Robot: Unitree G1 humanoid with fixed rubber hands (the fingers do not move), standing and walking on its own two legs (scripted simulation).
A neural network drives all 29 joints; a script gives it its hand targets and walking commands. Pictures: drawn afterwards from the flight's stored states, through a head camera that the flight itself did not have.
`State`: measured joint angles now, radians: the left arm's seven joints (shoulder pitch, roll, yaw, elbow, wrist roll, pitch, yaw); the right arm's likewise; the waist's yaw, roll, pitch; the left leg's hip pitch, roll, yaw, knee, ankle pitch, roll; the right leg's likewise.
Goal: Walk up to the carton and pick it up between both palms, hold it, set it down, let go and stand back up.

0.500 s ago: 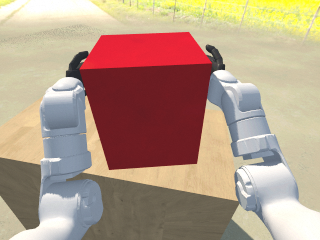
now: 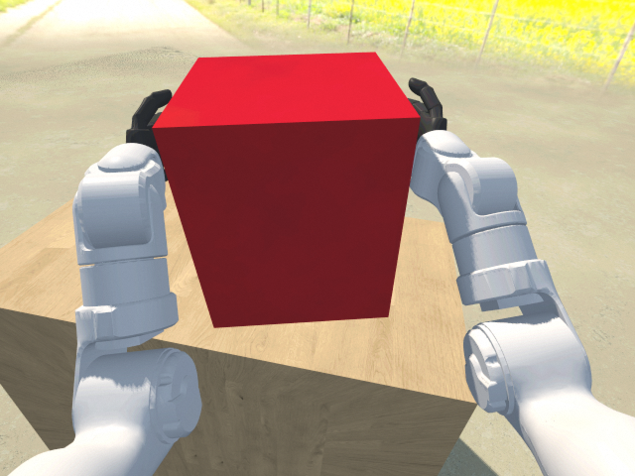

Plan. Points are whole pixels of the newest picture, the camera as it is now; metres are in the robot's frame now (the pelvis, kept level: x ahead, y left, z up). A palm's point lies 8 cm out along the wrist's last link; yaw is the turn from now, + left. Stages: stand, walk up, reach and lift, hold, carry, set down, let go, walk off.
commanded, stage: hold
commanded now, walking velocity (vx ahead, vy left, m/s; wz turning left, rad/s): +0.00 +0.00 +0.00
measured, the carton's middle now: (294, 189) +0.38 +0.01 +0.25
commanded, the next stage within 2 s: none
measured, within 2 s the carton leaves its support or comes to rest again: neither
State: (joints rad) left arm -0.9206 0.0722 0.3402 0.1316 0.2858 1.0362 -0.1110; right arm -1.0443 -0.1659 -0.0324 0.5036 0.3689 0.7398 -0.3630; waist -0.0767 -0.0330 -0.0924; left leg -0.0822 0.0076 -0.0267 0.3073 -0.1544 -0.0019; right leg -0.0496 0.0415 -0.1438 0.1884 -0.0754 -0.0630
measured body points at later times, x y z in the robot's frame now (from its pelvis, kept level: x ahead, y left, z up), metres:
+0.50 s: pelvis -0.01 +0.00 +0.00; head -0.06 +0.03 +0.44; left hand +0.38 +0.16 +0.29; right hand +0.38 -0.15 +0.31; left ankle +0.01 +0.12 -0.75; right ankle +0.03 -0.08 -0.75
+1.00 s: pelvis +0.00 +0.00 +0.00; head -0.06 +0.02 +0.45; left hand +0.38 +0.16 +0.29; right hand +0.38 -0.15 +0.31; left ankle +0.01 +0.12 -0.75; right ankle +0.03 -0.08 -0.75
